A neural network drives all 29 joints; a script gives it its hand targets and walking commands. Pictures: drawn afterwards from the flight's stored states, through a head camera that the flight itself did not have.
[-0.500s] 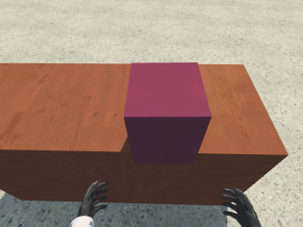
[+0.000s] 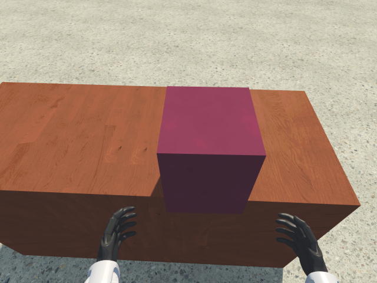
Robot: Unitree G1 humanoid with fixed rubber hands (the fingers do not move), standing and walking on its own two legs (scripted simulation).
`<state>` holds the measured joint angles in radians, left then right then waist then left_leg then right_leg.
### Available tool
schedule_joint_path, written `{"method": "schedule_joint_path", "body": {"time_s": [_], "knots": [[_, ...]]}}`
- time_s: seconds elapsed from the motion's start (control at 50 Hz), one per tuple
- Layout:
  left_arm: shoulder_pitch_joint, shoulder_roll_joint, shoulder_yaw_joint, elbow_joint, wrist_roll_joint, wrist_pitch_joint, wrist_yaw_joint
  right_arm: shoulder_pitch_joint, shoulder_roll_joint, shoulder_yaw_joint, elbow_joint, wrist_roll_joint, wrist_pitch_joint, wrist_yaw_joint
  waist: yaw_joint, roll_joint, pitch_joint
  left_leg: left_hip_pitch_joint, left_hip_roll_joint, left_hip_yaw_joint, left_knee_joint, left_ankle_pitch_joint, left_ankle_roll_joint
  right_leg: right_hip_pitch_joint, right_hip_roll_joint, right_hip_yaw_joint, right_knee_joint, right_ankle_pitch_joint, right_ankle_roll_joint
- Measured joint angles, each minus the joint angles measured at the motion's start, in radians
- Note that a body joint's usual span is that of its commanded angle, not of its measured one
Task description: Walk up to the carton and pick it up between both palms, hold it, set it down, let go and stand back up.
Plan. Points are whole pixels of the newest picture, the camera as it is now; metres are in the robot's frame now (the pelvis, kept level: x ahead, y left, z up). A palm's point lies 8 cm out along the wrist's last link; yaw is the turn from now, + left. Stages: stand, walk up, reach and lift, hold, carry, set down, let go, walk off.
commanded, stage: reach and lift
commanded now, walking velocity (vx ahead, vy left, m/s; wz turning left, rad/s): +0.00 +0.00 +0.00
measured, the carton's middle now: (205, 152) +0.42 -0.01 +0.02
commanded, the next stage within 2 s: none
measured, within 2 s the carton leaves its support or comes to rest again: neither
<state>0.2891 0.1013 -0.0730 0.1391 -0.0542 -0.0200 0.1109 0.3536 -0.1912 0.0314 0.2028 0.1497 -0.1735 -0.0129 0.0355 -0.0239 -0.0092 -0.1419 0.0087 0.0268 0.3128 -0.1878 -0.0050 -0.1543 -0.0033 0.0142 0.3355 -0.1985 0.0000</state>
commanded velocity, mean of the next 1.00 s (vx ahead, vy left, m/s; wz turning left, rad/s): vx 0.00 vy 0.00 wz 0.00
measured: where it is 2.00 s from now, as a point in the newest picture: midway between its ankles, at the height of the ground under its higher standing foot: outside the picture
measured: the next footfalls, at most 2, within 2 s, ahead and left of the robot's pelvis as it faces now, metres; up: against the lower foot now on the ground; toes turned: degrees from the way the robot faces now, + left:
none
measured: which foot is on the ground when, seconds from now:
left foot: down 0.00-1.00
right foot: down 0.00-1.00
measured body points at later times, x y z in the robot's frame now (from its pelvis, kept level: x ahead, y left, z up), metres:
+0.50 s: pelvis +0.00 +0.00 +0.00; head +0.00 +0.02 +0.45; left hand +0.26 +0.19 +0.03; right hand +0.26 -0.21 +0.03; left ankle -0.02 +0.12 -0.75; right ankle -0.01 -0.12 -0.75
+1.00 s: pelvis -0.01 +0.00 +0.00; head +0.01 +0.01 +0.45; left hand +0.32 +0.19 +0.09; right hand +0.33 -0.21 +0.09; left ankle -0.02 +0.12 -0.75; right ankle -0.01 -0.12 -0.75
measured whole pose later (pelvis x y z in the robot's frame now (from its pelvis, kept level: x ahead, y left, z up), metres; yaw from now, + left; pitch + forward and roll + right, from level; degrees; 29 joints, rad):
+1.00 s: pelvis -0.01 +0.00 +0.00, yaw -1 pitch +0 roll +0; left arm -0.25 0.16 0.09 -0.01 -0.15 0.55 0.12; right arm -0.26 -0.29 0.01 0.22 0.30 0.24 -0.10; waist 0.01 -0.02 0.05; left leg -0.10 0.01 0.04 0.23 -0.13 -0.01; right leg -0.12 0.00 0.03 0.26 -0.14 0.00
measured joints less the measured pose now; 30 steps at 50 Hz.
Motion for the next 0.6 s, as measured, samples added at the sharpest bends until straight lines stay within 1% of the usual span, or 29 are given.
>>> {"method": "schedule_joint_path", "body": {"time_s": [0.24, 0.32, 0.4, 0.5, 0.6], "knots": [[-0.089, 0.002, -0.004, 0.000, -0.009, -0.018, 0.013, -0.097, -0.018, -0.011, 0.038, 0.024, -0.035, -0.004, -0.006, 0.000, 0.000, 0.004, -0.006, -0.007, -0.002, 0.003, 0.004, 0.008, -0.006, -0.006, -0.004, 0.001, 0.003], [-0.117, -0.006, 0.008, 0.009, -0.002, 0.002, 0.009, -0.130, -0.026, -0.008, 0.055, 0.034, -0.028, -0.013, -0.011, -0.002, 0.001, 0.018, -0.006, -0.010, -0.017, 0.010, 0.005, 0.025, -0.006, -0.009, -0.024, 0.010, 0.004], [-0.146, -0.006, 0.016, -0.004, -0.005, 0.054, 0.013, -0.166, -0.031, -0.005, 0.066, 0.049, 0.009, -0.021, -0.010, -0.006, 0.005, 0.029, -0.006, -0.008, -0.028, 0.016, 0.005, 0.036, -0.006, -0.008, -0.036, 0.017, 0.004], [-0.186, -0.001, 0.025, -0.075, -0.017, 0.140, 0.029, -0.220, -0.046, -0.012, 0.027, 0.064, 0.071, -0.021, -0.012, -0.007, 0.005, 0.036, -0.006, -0.004, -0.047, 0.027, 0.004, 0.041, -0.006, -0.003, -0.053, 0.028, 0.004], [-0.260, -0.002, 0.048, -0.110, -0.030, 0.265, 0.025, -0.303, -0.066, -0.029, 0.017, 0.079, 0.164, -0.033, -0.014, -0.004, 0.008, 0.052, -0.005, -0.001, -0.065, 0.036, 0.004, 0.056, -0.004, 0.000, -0.074, 0.040, 0.005]]}}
